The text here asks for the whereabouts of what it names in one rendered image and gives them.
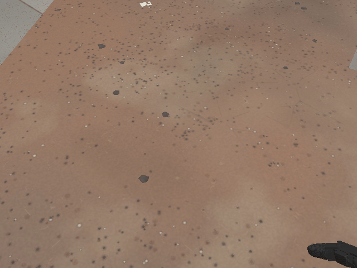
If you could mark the robot right hand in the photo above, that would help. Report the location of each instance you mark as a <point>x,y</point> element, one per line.
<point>340,252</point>

